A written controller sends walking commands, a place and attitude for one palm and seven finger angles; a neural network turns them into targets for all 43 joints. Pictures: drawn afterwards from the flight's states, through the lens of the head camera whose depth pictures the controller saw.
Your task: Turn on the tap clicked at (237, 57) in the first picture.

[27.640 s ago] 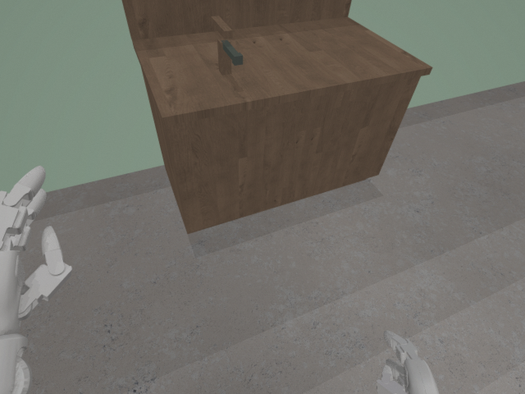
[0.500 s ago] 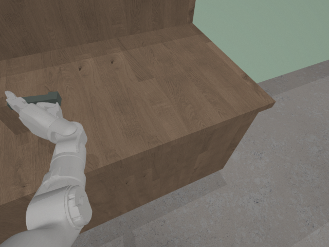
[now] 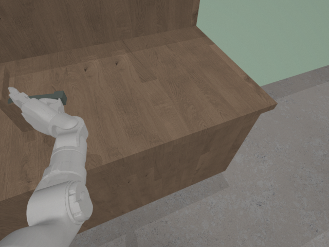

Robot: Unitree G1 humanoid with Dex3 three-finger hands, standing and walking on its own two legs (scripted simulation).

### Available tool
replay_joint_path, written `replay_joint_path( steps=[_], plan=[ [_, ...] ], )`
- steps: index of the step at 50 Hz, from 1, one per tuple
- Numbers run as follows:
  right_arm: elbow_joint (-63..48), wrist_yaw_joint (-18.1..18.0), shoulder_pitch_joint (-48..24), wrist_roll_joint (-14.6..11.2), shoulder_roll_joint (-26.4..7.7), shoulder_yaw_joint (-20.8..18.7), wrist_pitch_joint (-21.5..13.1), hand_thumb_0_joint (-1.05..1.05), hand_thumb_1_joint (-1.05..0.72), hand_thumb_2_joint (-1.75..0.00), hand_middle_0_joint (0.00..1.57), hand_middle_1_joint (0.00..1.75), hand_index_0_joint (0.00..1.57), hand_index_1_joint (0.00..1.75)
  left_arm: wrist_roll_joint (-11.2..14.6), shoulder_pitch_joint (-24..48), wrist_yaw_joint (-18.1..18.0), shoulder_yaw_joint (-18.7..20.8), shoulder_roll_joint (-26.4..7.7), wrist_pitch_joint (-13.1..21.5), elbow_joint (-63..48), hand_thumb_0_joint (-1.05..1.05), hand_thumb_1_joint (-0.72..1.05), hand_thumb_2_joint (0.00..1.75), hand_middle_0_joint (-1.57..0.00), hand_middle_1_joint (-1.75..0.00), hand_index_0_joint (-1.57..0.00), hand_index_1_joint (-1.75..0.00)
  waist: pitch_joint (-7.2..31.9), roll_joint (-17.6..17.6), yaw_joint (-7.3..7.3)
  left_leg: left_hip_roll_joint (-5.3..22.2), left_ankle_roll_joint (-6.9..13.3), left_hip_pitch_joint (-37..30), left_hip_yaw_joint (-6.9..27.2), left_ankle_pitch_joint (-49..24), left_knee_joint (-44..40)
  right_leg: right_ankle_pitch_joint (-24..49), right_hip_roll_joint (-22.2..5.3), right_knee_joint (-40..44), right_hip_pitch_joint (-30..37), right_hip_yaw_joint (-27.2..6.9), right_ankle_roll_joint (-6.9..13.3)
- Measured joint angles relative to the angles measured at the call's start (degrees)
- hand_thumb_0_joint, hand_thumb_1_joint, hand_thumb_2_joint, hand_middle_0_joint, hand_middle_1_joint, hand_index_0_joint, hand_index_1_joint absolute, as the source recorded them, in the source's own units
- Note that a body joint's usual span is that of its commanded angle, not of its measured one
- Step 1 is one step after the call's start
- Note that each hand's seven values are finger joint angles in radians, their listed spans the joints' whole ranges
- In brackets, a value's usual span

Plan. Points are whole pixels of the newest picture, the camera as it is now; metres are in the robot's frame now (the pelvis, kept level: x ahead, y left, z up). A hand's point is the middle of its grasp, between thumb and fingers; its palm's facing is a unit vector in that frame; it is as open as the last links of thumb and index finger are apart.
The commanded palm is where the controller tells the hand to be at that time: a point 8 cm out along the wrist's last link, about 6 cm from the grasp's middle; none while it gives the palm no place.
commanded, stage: lift the hand up off the lever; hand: left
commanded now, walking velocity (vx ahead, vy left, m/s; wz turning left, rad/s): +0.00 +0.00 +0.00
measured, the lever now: (60, 98) +0.50 +0.28 +0.07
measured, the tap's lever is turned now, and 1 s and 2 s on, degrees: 77 77 77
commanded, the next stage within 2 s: draw the hand back beside the body in 1.42 s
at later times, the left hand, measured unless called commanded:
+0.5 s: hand (56, 98) +0.45 +0.25 +0.12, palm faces +0.86 -0.51 -0.07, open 7.8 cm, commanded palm +0.39 +0.26 +0.13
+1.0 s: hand (50, 95) +0.44 +0.26 +0.14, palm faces +0.85 -0.52 -0.07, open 7.8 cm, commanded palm +0.38 +0.26 +0.14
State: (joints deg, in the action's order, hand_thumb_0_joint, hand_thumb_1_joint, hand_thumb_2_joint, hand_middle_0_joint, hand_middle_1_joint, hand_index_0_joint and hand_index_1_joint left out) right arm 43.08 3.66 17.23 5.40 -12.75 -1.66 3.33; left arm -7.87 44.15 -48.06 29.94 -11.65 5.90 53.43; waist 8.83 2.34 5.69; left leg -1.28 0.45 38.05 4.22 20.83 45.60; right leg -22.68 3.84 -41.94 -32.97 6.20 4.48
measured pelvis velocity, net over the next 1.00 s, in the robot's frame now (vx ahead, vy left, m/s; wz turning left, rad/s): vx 0.00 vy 0.00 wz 0.00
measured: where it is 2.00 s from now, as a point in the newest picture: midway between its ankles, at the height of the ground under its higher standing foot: outside the picture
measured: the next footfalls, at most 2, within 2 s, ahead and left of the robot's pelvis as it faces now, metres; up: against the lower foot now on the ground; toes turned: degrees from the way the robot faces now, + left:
none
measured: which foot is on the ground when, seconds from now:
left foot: down 0.00-1.00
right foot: down 0.00-1.00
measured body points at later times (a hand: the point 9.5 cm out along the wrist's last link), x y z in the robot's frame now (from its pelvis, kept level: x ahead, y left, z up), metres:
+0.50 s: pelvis +0.01 +0.00 +0.01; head +0.04 -0.01 +0.46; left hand +0.40 +0.28 +0.13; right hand +0.06 -0.26 -0.12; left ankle +0.01 +0.11 -0.71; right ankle -0.03 -0.07 -0.71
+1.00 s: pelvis +0.00 +0.00 +0.01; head +0.03 -0.01 +0.46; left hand +0.39 +0.28 +0.15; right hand +0.09 -0.25 -0.12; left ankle +0.01 +0.11 -0.71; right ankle -0.02 -0.07 -0.71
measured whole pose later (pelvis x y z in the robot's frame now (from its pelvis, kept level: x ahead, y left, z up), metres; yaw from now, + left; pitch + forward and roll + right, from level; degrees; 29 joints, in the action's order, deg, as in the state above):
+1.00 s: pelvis +0.00 +0.00 +0.01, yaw +0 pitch +10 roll -1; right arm 43.1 1.7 14.8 3.6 -13.2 -1.6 1.4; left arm -5.0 40.5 -45.8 27.3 -9.5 -2.1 42.5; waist 7.7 2.4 3.4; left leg -1.6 0.4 30.7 3.9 19.0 40.1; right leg -21.1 3.5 -37.2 -26.0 5.6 4.4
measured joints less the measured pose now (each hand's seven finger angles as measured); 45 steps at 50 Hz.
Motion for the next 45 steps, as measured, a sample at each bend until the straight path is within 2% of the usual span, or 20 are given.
replay_joint_path(
  steps=[5,20,24,35,45],
  plan=[
    [0.11,-0.32,1.14,-0.34,-0.44,-0.15,-0.01,0.01,-0.91,-0.89,0.20,0.29,0.21,0.30,0.65,-0.81,0.71,0.28,-0.70,-0.32,-0.88,0.01,0.90,0.90,-0.15,-0.15,-0.16,-0.15,-0.16,-0.06,0.20,0.18,-0.16,-0.73,0.09,-0.26,-0.77,0.34,0.20,0.88,0.76,0.02,0.17],
    [0.32,-0.75,0.90,-0.68,-0.87,-0.38,-0.58,0.01,-0.91,-0.89,0.20,0.29,0.20,0.30,1.52,-1.82,1.24,0.00,0.28,-2.19,-3.29,0.01,0.90,0.90,-0.15,-0.15,-0.16,-0.15,-0.57,0.15,0.19,0.21,-0.24,-3.28,-0.12,-0.71,-2.71,0.78,0.23,2.63,3.15,-0.30,0.26],
    [-0.18,-0.75,0.61,-0.85,-0.69,-0.38,-0.46,0.01,-0.91,-0.89,0.20,0.29,0.20,0.30,1.82,-3.18,1.45,0.30,0.74,-2.87,-5.77,0.01,0.90,0.90,-0.15,-0.15,-0.16,-0.15,-0.24,0.33,-0.26,0.29,-0.19,-4.22,-0.50,-0.75,-3.37,0.90,0.28,3.15,3.91,-0.73,0.17],
    [-0.09,-1.22,-0.96,-1.56,-0.54,-0.13,-1.15,0.01,-0.91,-0.89,0.20,0.29,0.21,0.30,2.98,-4.90,2.44,-2.06,2.12,-5.29,-9.33,0.01,0.90,0.90,-0.15,-0.15,-0.15,-0.15,-0.89,0.09,-1.75,-0.13,-0.14,-6.68,-0.04,-1.25,-4.67,1.15,-0.08,4.44,6.57,-0.31,0.12],
    [-0.09,-2.02,-2.74,-1.75,-0.40,0.11,-1.71,0.01,-0.91,-0.89,0.20,0.29,0.21,0.30,3.18,-3.55,2.40,-2.05,2.18,-7.31,-9.81,0.01,0.90,0.90,-0.15,-0.15,-0.15,-0.15,-1.26,-0.14,-2.07,-0.32,-0.06,-7.03,-0.20,-1.81,-5.26,1.50,-0.31,4.59,6.70,-0.45,0.01]
  ],
)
